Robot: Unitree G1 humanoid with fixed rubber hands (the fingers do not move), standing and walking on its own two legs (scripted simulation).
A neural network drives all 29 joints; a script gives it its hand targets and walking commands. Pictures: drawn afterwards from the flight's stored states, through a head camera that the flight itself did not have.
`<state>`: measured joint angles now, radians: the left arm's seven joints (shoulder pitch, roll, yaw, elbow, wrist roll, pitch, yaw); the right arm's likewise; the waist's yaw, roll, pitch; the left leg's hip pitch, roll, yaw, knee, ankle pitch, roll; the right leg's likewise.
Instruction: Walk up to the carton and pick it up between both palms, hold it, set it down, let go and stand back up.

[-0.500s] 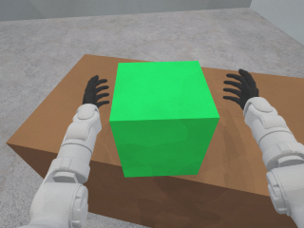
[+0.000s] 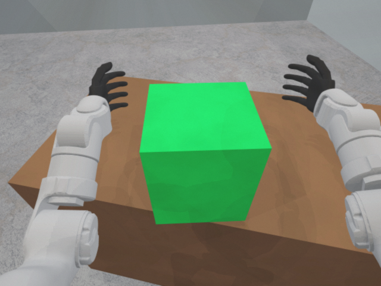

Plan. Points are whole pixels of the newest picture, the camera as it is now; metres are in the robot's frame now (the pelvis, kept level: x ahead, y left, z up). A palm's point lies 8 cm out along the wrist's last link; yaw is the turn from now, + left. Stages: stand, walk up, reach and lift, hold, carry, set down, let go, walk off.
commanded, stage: set down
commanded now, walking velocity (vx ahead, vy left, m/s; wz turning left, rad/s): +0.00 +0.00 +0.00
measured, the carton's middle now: (199, 155) +0.40 +0.04 +0.08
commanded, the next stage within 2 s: none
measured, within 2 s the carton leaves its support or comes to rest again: neither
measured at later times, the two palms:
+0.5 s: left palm (91, 102) +0.38 +0.24 +0.23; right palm (338, 97) +0.43 -0.20 +0.24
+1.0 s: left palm (98, 147) +0.32 +0.22 +0.17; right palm (342, 149) +0.37 -0.21 +0.17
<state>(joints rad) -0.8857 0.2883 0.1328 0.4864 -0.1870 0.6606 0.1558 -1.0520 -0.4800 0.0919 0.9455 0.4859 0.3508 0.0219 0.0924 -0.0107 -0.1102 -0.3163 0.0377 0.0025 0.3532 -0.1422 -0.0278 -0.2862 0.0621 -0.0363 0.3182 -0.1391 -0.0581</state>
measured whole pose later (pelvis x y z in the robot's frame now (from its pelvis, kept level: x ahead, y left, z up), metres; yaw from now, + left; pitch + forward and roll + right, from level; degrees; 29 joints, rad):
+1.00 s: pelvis -0.01 +0.00 +0.00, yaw -1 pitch +1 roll +1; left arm -0.44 0.18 0.23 -0.03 -0.11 0.80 0.14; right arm -0.59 -0.47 0.05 0.46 0.47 0.40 0.03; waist 0.03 -0.02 -0.07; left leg -0.19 0.03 0.03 0.30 -0.12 -0.02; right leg -0.20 0.06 0.01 0.33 -0.14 -0.06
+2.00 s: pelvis +0.01 +0.00 +0.00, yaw -2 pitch -2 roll +1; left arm 0.32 0.13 0.03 -0.30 -0.11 0.30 0.15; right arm 0.34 -0.34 -0.04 -0.15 0.32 0.11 0.07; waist 0.06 -0.01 0.03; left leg -0.08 0.03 0.03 0.25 -0.14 -0.02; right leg -0.10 0.06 0.03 0.29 -0.15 -0.06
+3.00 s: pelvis +0.01 +0.04 +0.00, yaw -4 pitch -5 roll +0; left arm 0.24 0.10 0.02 0.39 0.07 0.16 0.09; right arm 0.20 -0.27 -0.03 0.46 0.07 -0.08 0.14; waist 0.02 -0.03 0.06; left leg -0.03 0.00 0.07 0.31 -0.19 0.02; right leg -0.03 0.03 0.05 0.28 -0.16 -0.02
